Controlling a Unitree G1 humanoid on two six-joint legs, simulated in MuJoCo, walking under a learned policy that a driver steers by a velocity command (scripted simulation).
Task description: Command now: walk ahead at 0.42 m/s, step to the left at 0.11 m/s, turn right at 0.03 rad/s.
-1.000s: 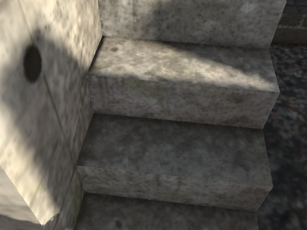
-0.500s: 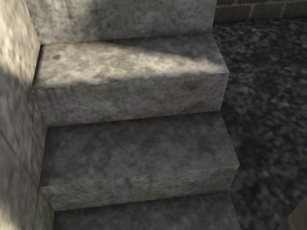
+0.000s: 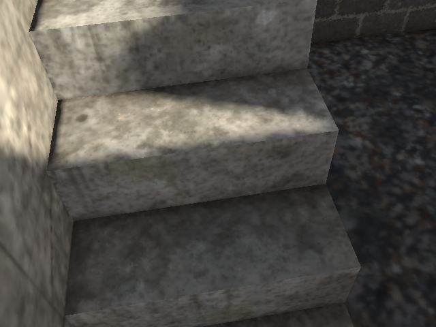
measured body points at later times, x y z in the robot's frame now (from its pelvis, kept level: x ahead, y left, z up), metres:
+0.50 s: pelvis +0.05 +0.04 +0.00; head +0.06 +0.06 +0.45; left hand +0.09 +0.30 -0.15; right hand +0.18 -0.19 -0.12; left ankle +0.04 +0.17 -0.74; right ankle +0.01 -0.13 -0.74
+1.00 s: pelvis +0.03 +0.03 +0.00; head +0.04 +0.03 +0.45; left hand +0.10 +0.29 -0.14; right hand +0.15 -0.21 -0.12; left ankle +0.04 +0.17 -0.74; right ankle +0.01 -0.13 -0.74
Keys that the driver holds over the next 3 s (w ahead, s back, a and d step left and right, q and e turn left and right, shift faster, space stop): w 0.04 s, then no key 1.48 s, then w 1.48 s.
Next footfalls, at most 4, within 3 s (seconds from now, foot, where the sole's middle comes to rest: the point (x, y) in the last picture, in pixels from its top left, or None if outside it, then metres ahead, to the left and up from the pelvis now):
0.14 left None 0.08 0.18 -0.78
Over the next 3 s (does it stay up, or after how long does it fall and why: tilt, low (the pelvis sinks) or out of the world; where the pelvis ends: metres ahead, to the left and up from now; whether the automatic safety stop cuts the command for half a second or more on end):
stays up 0.06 0.03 0.00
